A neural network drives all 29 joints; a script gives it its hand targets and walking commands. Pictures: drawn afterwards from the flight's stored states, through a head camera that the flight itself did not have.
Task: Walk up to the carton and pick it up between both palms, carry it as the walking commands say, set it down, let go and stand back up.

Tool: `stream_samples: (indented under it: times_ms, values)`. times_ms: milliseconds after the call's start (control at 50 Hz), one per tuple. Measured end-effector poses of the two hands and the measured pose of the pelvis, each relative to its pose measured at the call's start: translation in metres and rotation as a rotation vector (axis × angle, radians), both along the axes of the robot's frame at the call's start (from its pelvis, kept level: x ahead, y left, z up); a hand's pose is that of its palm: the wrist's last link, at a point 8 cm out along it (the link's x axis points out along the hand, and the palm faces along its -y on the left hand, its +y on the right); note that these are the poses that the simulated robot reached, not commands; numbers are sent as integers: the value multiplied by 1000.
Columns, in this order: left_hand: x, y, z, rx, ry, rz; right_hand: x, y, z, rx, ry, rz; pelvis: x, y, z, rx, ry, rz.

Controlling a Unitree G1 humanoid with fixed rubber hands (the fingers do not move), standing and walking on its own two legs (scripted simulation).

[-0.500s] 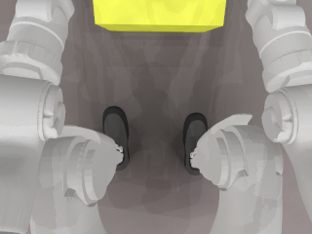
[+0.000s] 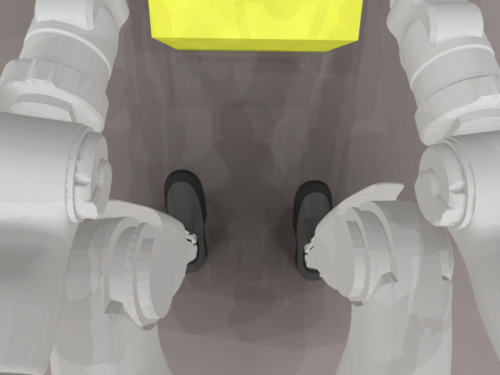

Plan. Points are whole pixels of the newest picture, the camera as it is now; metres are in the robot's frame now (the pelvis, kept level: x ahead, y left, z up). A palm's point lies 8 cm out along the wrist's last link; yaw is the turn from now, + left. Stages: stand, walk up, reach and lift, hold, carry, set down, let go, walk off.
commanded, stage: reach and lift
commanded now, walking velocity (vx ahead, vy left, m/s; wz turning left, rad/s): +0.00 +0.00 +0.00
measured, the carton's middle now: out of the picture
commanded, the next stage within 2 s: none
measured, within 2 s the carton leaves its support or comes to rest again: leaves its support in 0.42 s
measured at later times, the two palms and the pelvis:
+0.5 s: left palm out of the picture +0.56 +0.16 -0.18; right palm out of the picture +0.55 -0.17 -0.18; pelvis +0.00 +0.00 +0.00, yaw +0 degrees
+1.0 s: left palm out of the picture +0.57 +0.16 -0.12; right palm out of the picture +0.56 -0.17 -0.11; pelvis +0.01 +0.00 +0.02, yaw -1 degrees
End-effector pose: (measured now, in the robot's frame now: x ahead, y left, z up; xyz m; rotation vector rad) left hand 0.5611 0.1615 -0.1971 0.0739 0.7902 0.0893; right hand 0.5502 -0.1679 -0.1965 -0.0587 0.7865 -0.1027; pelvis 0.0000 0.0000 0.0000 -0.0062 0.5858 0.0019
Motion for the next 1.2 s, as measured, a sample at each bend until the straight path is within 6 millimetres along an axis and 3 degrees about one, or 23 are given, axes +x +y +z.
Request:
stream_samples:
  times_ms: [400, 840, 1200]
  values:
    - [3, 0, 4, -13, 21, -25, 1, -2, 4, 30, 17, 16, 6, 1, -8, -1, -2, -1]
    - [4, 4, 65, -11, -47, 1, 7, 5, 70, 28, -60, -20, 2, 4, 13, 3, 61, -10]
    - [2, 0, 94, -12, -69, 34, 7, 4, 103, 31, -98, -52, 13, 5, 32, 5, 144, -17]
